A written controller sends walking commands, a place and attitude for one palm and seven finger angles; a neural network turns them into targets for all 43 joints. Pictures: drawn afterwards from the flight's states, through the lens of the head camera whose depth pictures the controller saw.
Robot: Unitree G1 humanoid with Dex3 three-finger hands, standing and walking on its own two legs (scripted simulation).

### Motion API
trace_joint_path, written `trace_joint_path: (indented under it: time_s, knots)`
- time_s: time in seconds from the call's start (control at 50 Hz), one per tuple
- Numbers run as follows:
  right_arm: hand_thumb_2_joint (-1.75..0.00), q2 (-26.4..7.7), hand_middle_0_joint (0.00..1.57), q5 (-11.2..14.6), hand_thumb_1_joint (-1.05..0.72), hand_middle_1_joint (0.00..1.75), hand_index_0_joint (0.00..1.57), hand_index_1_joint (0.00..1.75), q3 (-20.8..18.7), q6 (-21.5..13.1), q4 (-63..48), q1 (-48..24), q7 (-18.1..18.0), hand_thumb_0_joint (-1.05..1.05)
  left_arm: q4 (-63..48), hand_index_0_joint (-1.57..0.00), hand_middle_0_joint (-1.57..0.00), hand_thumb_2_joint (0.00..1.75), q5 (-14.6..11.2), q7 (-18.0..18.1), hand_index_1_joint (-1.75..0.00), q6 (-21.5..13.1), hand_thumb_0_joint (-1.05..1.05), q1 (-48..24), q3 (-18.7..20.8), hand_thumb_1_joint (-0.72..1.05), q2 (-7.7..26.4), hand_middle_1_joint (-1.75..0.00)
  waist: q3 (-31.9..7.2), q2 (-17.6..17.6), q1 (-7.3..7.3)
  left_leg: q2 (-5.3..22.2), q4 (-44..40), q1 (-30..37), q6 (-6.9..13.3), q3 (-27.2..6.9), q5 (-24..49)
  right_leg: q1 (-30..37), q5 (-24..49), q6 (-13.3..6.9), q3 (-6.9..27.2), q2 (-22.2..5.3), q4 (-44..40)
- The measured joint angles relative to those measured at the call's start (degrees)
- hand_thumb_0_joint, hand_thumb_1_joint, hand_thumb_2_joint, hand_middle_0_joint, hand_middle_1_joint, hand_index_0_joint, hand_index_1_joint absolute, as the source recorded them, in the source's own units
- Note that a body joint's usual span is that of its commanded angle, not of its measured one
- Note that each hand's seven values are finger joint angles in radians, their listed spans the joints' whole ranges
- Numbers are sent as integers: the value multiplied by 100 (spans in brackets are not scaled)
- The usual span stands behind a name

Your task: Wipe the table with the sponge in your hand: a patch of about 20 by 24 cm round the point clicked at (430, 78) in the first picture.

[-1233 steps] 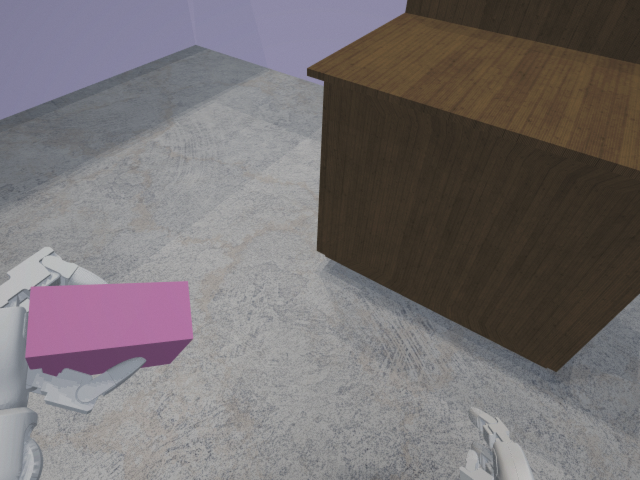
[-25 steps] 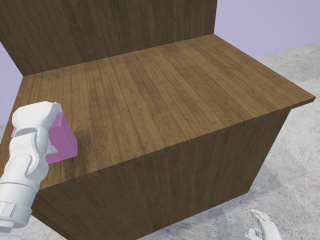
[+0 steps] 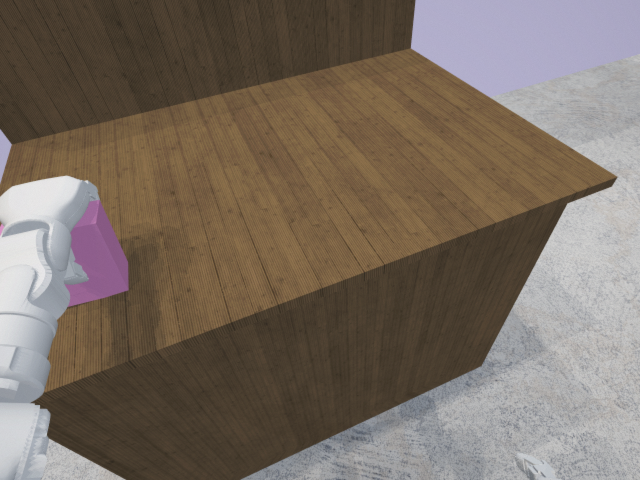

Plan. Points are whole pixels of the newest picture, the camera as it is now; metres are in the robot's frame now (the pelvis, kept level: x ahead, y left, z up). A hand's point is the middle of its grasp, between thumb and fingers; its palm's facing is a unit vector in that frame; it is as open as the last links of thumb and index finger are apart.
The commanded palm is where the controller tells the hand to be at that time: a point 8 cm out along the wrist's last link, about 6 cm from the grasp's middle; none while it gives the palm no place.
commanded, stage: wipe forward along the first lane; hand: left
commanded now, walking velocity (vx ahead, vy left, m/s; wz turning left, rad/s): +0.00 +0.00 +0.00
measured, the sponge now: (77, 267) +0.34 +0.36 +0.10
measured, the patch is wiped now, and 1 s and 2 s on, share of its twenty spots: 0.10 0.30 0.50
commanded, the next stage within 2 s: slide across to the middle lane in 0.46 s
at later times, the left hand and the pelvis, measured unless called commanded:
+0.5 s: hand (66, 215) +0.39 +0.39 +0.14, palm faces -0.09 +0.03 -1.00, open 9.7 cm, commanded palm +0.38 +0.39 +0.17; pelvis +0.01 +0.02 +0.00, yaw -1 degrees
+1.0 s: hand (93, 195) +0.43 +0.36 +0.15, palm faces -0.04 +0.05 -1.00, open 9.7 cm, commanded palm +0.41 +0.34 +0.20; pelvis +0.02 +0.04 +0.01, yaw +0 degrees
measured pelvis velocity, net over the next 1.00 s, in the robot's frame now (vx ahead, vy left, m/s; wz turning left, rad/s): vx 0.02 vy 0.04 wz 0.00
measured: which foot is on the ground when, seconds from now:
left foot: down 0.00-1.00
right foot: down 0.00-1.00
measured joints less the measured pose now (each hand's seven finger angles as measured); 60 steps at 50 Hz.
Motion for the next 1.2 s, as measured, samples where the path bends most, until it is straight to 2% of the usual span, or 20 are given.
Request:
trace_joint_path:
  time_s: [0.18, 0.38, 0.58, 0.76, 0.88, 1.02, 1.1, 1.2]
  knots:
    - [-90, -1, 20, 37, -90, 30, 20, 30, -50, 30, 87, 190, 30, 1, 660, -81, -80, 111, 84, 172, -135, -281, 2, -466, 63, -53, 125, -134, -28, -27, -64, -21, 19, -172, 29, 19, -4, -165, 9, 37, 20, -21, -2]
    - [-90, 23, 20, 62, -90, 30, 20, 30, -65, 82, 82, 269, 87, 1, 1145, -82, -80, 111, 176, 253, -135, -413, 2, -745, 135, -53, 213, -134, -98, -64, -154, -41, 3, -245, 80, 74, -29, -226, 29, 98, 80, -41, -70]
    - [-90, 16, 20, 60, -90, 30, 20, 30, -96, 134, 28, 287, 144, 1, 1330, -82, -80, 111, 277, 399, -135, -536, 2, -885, 219, -54, 228, -134, -154, -97, -169, -79, -4, -311, 155, 123, -49, -274, 50, 170, 131, -79, -132]
    - [-90, 40, 20, 100, -90, 30, 20, 30, -112, 86, 32, 285, 145, 1, 1200, -82, -80, 111, 310, 462, -135, -277, 2, -1035, -278, -54, 60, -134, -108, -67, -117, -166, -127, -226, 231, 96, 5, -159, 94, 244, 108, -162, -275]
    - [-90, 116, 20, 113, -90, 30, 20, 30, -78, -6, 55, 228, 156, 1, 988, -82, -80, 111, 161, 527, -135, -62, 1, -1126, -551, -53, -98, -134, -63, -53, -55, -226, -280, -93, 275, 84, 64, -21, 136, 289, 101, -219, -417]
    - [-90, 176, 20, 108, -90, 30, 20, 30, 1, -91, 77, 76, 219, 1, 611, -81, -79, 111, -2, 534, -136, 301, 1, -1193, -907, -53, -534, -134, -51, -46, -3, -299, -455, 96, 323, 81, 97, 161, 144, 337, 105, -289, -558]
    - [-90, 200, 20, 82, -90, 30, 20, 30, 61, -113, 45, -87, 279, 1, 350, -80, -79, 111, 21, 612, -136, 544, 0, -1161, -961, -52, -819, -134, -62, -32, 0, -318, -553, 196, 342, 122, 100, 233, 145, 355, 151, -308, -625]
    - [-90, 230, 20, 60, -90, 30, 20, 30, 144, -80, -1, -326, 385, 1, 292, -80, -79, 110, 52, 701, -136, 1011, 0, -1157, -977, -52, -1107, -135, -94, -19, -24, -316, -663, 276, 346, 181, 100, 275, 148, 367, 218, -306, -696]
